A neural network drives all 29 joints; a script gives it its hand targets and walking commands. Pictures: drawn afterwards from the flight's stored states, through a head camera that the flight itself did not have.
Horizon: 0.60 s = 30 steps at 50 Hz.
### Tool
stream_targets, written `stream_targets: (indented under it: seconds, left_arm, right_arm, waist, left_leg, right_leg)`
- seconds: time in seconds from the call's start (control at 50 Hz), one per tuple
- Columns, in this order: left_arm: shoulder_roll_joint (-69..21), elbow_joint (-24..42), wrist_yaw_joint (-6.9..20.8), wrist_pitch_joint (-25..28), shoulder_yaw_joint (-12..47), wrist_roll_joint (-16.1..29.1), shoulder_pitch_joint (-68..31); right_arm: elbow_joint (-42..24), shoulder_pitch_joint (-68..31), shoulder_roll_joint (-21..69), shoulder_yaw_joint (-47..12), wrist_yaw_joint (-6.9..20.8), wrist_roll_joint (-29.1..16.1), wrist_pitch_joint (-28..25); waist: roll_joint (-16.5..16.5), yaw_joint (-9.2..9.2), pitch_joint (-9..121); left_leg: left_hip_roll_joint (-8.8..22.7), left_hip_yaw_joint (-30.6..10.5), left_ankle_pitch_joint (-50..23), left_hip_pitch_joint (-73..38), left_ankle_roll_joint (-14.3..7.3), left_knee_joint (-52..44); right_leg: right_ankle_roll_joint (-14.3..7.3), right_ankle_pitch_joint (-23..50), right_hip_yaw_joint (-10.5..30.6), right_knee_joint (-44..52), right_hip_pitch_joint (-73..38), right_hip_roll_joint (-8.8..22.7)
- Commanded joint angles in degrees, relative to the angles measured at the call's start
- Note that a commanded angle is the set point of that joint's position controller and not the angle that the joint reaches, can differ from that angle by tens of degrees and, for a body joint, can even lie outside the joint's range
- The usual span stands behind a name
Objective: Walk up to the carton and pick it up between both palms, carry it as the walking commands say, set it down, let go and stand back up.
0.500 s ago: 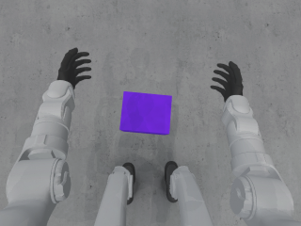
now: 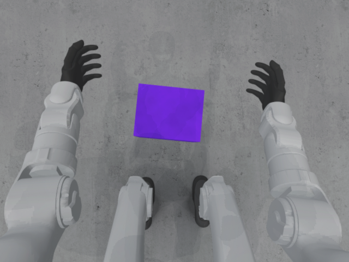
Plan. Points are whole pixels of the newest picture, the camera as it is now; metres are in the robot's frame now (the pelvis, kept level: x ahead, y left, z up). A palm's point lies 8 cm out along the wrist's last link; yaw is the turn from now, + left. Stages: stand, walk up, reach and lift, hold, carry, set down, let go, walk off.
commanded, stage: reach and lift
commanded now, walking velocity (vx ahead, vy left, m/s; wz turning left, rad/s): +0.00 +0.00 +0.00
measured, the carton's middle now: (168, 116) +0.46 +0.02 -0.49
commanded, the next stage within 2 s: none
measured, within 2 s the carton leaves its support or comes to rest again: neither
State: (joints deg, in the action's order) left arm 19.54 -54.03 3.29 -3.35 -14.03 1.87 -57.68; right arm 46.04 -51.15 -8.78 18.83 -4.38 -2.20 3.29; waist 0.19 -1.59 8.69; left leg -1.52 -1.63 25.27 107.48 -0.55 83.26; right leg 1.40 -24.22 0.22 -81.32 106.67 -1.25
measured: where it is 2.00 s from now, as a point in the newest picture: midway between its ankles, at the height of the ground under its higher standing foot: (173, 211)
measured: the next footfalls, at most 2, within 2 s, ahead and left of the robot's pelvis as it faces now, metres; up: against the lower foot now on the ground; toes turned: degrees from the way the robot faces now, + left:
none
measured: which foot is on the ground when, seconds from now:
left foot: down 0.00-1.00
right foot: down 0.00-1.00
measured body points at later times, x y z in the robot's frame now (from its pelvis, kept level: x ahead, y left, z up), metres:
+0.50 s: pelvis -0.03 +0.00 -0.13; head +0.31 +0.02 +0.17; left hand +0.49 +0.23 -0.28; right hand +0.47 -0.19 -0.28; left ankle +0.07 +0.11 -0.54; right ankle +0.08 -0.13 -0.54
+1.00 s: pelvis -0.04 +0.00 -0.21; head +0.32 +0.02 +0.05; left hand +0.48 +0.21 -0.41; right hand +0.47 -0.20 -0.40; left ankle +0.07 +0.11 -0.54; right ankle +0.08 -0.13 -0.54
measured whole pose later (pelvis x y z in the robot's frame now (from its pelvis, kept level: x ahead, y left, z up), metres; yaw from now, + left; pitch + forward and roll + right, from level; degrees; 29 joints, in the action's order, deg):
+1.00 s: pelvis -0.04 +0.00 -0.21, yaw -1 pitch +38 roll -2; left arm 25.0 -68.7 -2.2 1.3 -2.1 13.1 -76.1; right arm 66.1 -73.4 -18.6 5.0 -6.8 -16.2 -1.0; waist -2.2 -1.7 -17.6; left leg -0.5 -0.5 31.9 132.7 -1.1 126.9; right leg 2.5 -30.4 0.0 -124.8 132.2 -2.5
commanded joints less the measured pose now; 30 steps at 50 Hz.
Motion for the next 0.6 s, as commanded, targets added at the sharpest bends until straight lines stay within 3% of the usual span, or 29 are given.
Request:
stream_targets:
  seconds: [0.0,0.1,0.32,0.58]
  left_arm:
    - [8.5,8.2,-0.5,0.3,0.4,1.4,-13.1]
    - [10.4,9.6,-1.1,-1.0,1.5,2.7,-15.8]
    - [11.6,3.4,-1.6,-0.6,2.8,4.8,-20.9]
    - [12.6,-0.7,-4.0,1.7,6.0,8.3,-26.0]
  right_arm:
    - [-8.6,-10.4,-6.7,-0.8,-0.8,-1.2,-0.1]
    - [-10.5,-13.4,-7.8,-2.5,-1.7,-2.6,1.7]
    - [-3.8,-18.6,-9.0,-4.1,-3.0,-4.7,1.3]
    - [1.9,-24.4,-11.0,-7.0,-3.9,-7.9,-1.5]
  waist:
    - [3.7,0.17,55.9]
    - [3.4,0.76,57.3]
    - [3.5,0.4,49.3]
    - [3.7,0.56,46.9]
  left_leg:
    - [-1.8,1.7,-16.8,-32.3,2.5,-2.0]
    - [-1.6,2.8,-14.0,-28.3,2.6,3.0]
    - [-0.4,2.1,-8.2,-17.5,1.9,12.1]
    - [0.8,1.2,-8.0,-14.7,1.6,23.0]
  right_leg:
    - [2.0,15.3,-3.6,-0.2,-26.0,-3.1]
    - [2.1,13.1,-4.2,-5.7,-24.4,-3.0]
    - [1.7,7.5,-3.8,-15.0,-15.1,-2.0]
    - [1.5,6.6,-3.5,-26.0,-8.9,-1.2]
